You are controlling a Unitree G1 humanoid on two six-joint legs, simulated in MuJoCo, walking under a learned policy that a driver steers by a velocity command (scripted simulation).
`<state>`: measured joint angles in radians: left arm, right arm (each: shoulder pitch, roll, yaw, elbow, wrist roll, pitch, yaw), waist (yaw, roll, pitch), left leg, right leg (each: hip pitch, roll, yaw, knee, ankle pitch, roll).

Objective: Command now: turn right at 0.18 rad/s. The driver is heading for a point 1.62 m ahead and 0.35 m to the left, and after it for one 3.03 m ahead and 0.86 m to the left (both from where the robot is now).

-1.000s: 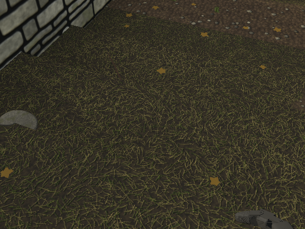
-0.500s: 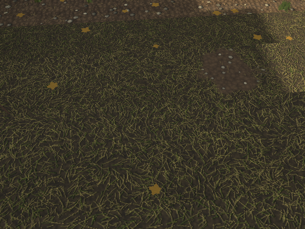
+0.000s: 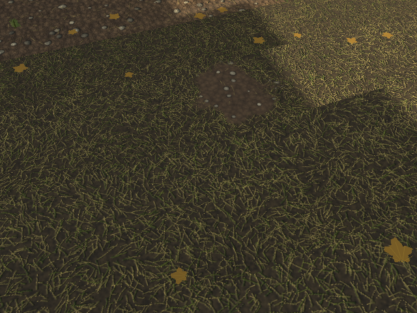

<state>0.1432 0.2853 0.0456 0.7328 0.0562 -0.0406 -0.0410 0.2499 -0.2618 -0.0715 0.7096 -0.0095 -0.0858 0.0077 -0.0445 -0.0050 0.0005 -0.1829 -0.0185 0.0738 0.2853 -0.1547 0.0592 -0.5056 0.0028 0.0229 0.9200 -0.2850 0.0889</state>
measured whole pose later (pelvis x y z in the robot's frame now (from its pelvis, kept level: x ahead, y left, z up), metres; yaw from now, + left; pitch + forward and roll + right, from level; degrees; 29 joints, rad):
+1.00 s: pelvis +0.30 +0.02 -0.02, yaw -1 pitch -2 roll +1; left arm 0.28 0.24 0.01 0.90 0.11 -0.09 -0.04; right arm 0.30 -0.22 -0.01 0.92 -0.06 -0.12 0.03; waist -0.01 -0.03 0.07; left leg -0.25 -0.09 0.06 0.49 -0.21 0.10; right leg -0.49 -0.04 0.05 1.23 -0.33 -0.10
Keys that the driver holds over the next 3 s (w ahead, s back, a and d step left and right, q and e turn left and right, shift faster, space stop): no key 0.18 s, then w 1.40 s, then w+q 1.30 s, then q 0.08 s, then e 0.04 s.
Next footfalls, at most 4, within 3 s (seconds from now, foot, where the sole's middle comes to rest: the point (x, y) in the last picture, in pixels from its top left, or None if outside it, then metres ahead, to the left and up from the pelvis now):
0.08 right None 0.07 -0.13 -0.79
0.82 left None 0.38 0.10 -0.79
1.50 right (249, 246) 0.79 -0.18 -0.95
1.98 left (177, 183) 1.10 0.11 -0.95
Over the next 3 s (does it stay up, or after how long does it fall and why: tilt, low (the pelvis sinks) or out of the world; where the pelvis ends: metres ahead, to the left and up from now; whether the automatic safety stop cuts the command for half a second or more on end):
stays up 1.44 0.30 -0.36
